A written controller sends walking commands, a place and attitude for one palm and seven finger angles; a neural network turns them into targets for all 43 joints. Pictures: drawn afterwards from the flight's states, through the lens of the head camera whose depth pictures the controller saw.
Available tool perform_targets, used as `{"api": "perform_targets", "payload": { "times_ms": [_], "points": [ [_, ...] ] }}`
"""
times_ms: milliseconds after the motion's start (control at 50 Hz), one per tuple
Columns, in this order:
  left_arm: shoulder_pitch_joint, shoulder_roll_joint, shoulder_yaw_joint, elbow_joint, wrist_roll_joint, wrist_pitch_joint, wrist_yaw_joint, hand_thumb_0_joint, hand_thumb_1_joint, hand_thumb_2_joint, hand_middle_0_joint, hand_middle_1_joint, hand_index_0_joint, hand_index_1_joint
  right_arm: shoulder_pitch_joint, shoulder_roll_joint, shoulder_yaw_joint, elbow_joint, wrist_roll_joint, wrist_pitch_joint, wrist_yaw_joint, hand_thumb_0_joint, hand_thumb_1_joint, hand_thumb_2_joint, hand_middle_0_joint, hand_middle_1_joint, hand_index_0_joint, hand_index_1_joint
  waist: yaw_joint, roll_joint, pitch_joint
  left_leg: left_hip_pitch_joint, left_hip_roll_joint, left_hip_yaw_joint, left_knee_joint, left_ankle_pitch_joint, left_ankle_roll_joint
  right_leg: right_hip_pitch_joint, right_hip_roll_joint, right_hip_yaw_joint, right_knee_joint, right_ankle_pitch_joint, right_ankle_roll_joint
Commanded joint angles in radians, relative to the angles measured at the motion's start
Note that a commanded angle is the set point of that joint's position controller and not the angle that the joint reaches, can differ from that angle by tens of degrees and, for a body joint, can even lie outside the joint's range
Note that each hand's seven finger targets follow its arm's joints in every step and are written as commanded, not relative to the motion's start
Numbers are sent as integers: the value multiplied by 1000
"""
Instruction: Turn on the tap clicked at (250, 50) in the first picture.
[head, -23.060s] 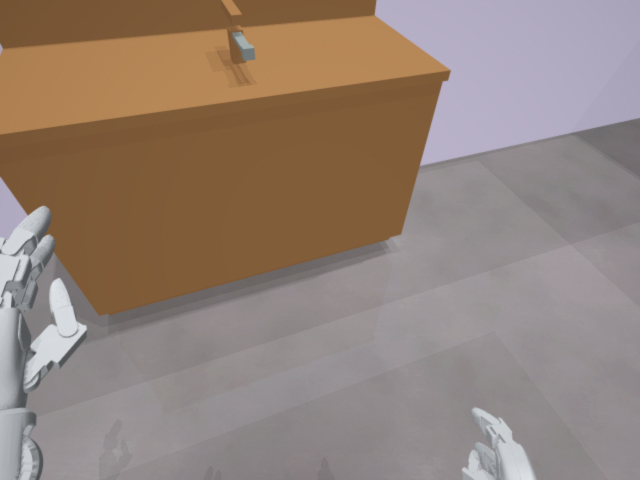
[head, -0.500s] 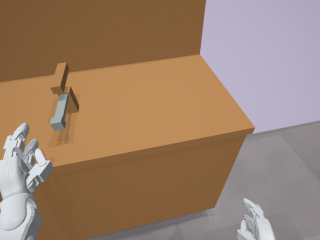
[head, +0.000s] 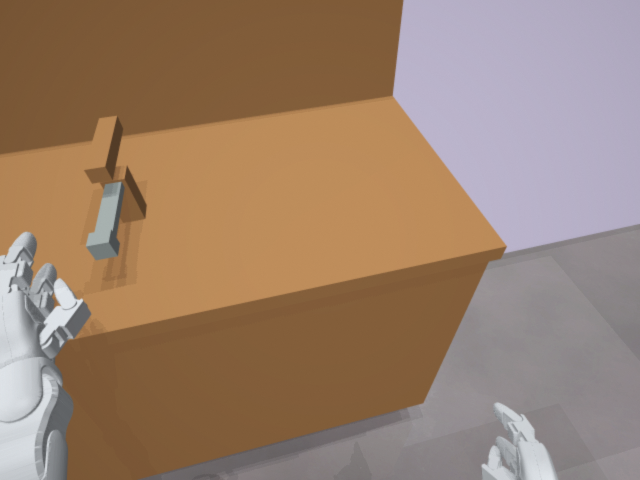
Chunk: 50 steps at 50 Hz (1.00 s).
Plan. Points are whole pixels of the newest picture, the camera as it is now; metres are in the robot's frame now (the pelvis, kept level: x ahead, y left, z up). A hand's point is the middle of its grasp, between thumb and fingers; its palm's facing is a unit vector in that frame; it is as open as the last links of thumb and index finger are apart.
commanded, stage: reach beside the lever's end, fingers flat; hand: left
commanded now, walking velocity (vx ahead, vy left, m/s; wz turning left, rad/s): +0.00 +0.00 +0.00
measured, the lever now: (103, 244) +0.36 +0.33 +0.10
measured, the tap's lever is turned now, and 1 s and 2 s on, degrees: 0 0 0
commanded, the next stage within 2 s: push the lever round in 0.84 s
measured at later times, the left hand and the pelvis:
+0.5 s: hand (69, 289) +0.29 +0.35 +0.09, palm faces +0.59 -0.80 -0.10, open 7.8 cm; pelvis +0.00 +0.00 +0.00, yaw +0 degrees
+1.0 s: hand (63, 296) +0.28 +0.35 +0.09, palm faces +0.59 -0.80 -0.09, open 7.8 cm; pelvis +0.00 +0.02 +0.00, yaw +0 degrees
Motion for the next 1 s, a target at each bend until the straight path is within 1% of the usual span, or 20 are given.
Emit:
{"api": "perform_targets", "payload": {
  "times_ms": [0,60,180,200,220,280,320,340,400,420,480,540,620,680,720,800,900,940,960,980],
  "points": [
    [-226,284,118,-168,4,-90,-6,0,900,900,-159,-177,-159,-177,-92,-117,-39,-143,4,-45,-5,0,-900,-900,200,300,200,300,-4,-1,-177,-54,2,-14,-75,218,9,171,-42,93,-83,176,51],
    [-214,308,148,-129,3,-100,-19,0,900,900,-157,-170,-157,-170,-85,-118,-42,-144,6,-38,-2,0,-900,-900,200,300,200,300,4,24,-186,-56,4,-12,-74,235,7,176,-41,93,-76,197,48],
    [-305,296,121,-66,-3,-129,-44,0,900,900,-152,-155,-152,-155,-69,-128,-42,-141,7,-38,-6,0,-900,-900,200,300,200,300,-21,7,-173,-64,4,-18,-66,204,13,135,-36,89,-73,166,51],
    [-314,323,145,-36,-4,-132,-48,0,900,900,-151,-152,-151,-152,-62,-132,-44,-134,6,-37,-7,0,-900,-900,200,300,200,300,-21,-13,-178,-74,4,-19,-63,196,14,141,-36,93,-73,163,52],
    [-305,347,166,-29,3,-136,-47,0,900,900,-150,-150,-150,-150,-65,-132,-45,-131,7,-33,-8,0,-900,-900,200,300,200,300,-14,16,-183,-76,3,-16,-60,203,16,146,-38,95,-72,168,51],
    [-356,334,142,-4,1,-147,-64,0,900,900,-150,-150,-150,-150,-53,-134,-46,-135,6,-28,-6,0,-900,-900,200,300,200,300,-26,4,-192,-80,2,-19,-57,199,15,138,-37,94,-66,167,52],
    [-354,381,183,35,10,-153,-65,0,900,900,-150,-150,-150,-150,-46,-137,-47,-126,7,-22,-8,0,-900,-900,200,300,200,300,-20,27,-194,-86,4,-18,-52,202,16,135,-36,95,-63,166,49],
    [-398,363,159,23,9,-161,-69,0,900,900,-150,-150,-150,-150,-40,-136,-47,-127,5,-21,-6,0,-900,-900,200,300,200,300,-33,42,-206,-78,2,-17,-49,201,15,128,-37,96,-60,170,51],
    [-401,407,198,94,2,-167,-80,0,900,900,-150,-150,-150,-150,-29,-143,-48,-125,5,-10,-6,0,-900,-900,200,300,200,300,-31,-6,-205,-116,2,-20,-43,192,19,139,-36,101,-56,171,54],
    [-413,419,207,108,9,-172,-80,0,900,900,-150,-150,-150,-150,-27,-143,-49,-121,6,-3,-7,0,-900,-900,200,300,200,300,-30,11,-202,-117,5,-17,-41,195,20,137,-36,100,-55,172,53],
    [-445,394,172,108,11,-183,-91,0,900,900,-150,-150,-150,-150,-19,-141,-48,-130,6,-2,-3,0,-900,-900,200,300,200,300,-33,70,-217,-98,3,-23,-43,186,16,114,-31,96,-50,150,46],
    [-433,370,149,96,15,-197,-90,0,900,900,-150,-150,-150,-150,-7,-145,-53,-135,3,-3,-1,0,-900,-900,200,300,200,300,-35,48,-242,-73,8,-27,-41,224,15,114,-24,86,-40,182,44],
    [-315,405,215,111,9,-194,-81,0,900,900,-150,-150,-150,-150,3,-148,-60,-140,1,7,6,0,-900,-900,200,300,200,300,-2,11,-253,-87,11,-29,-42,290,8,154,-24,80,-32,244,45],
    [-306,365,189,60,3,-196,-74,0,900,900,-150,-150,-150,-150,-1,-140,-61,-150,1,8,12,0,-900,-900,200,300,200,300,-8,40,-242,-74,12,-27,-46,302,-1,135,-22,76,-31,242,44],
    [-262,378,213,39,6,-201,-63,0,900,900,-150,-150,-150,-150,-6,-141,-63,-150,-1,9,13,0,-900,-900,200,300,200,300,2,39,-241,-70,15,-26,-43,329,0,140,-21,74,-28,257,44],
    [-275,376,219,19,0,-211,-62,0,900,900,-150,-150,-150,-150,-3,-139,-65,-144,-5,8,11,0,-900,-900,200,300,200,300,-15,17,-224,-74,15,-26,-42,304,-5,121,-19,74,-31,235,45],
    [-350,308,127,-18,0,-220,-86,0,900,900,-150,-150,-150,-150,-14,-137,-60,-135,-2,-6,1,0,-900,-900,200,300,200,300,-37,74,-218,-34,14,-35,-43,277,-15,73,-18,70,-32,188,38],
    [-368,312,122,0,4,-211,-86,0,900,900,-150,-150,-150,-150,-10,-142,-57,-127,-2,-7,-4,0,-900,-900,200,300,200,300,-43,43,-209,-37,16,-44,-46,270,-19,65,-18,65,-31,179,38],
    [-343,322,140,17,1,-205,-85,0,900,900,-150,-150,-150,-150,-10,-142,-60,-128,-2,-5,-4,0,-900,-900,200,300,200,300,-31,16,-214,-47,15,-45,-48,263,-17,78,-18,66,-34,176,38],
    [-349,291,104,8,0,-201,-89,0,900,900,-150,-150,-150,-150,-19,-140,-57,-135,0,-6,-5,0,-900,-900,200,300,200,300,-34,24,-212,-50,13,-44,-51,255,-17,78,-20,65,-33,172,39]
  ]
}}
